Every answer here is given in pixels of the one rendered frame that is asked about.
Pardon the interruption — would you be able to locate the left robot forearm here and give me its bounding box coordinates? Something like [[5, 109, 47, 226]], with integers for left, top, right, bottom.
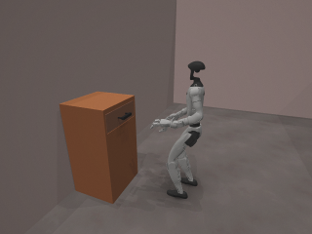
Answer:
[[170, 113, 202, 129]]

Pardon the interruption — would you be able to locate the right robot forearm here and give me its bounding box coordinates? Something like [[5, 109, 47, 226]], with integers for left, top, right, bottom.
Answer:
[[175, 107, 187, 118]]

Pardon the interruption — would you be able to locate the right robot hand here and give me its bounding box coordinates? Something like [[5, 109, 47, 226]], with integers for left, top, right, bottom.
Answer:
[[166, 113, 178, 121]]

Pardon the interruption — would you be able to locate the drawer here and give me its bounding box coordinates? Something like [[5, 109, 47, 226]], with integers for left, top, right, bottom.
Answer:
[[105, 100, 135, 133]]

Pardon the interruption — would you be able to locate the cabinet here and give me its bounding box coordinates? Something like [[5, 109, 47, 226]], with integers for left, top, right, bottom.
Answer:
[[59, 92, 138, 204]]

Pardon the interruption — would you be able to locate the left robot hand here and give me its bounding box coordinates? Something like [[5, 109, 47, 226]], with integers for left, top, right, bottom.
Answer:
[[150, 119, 171, 133]]

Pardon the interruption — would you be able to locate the robot left upper arm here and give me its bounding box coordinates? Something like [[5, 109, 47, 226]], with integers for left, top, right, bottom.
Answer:
[[189, 87, 204, 122]]

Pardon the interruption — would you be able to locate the right robot shin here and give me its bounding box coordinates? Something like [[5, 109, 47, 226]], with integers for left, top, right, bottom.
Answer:
[[176, 155, 193, 181]]

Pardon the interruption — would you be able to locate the handle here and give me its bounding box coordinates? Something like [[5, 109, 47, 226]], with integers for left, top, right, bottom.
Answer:
[[117, 112, 132, 120]]

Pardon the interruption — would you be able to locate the robot left thigh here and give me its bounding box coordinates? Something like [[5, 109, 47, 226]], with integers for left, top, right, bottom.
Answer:
[[168, 132, 197, 167]]

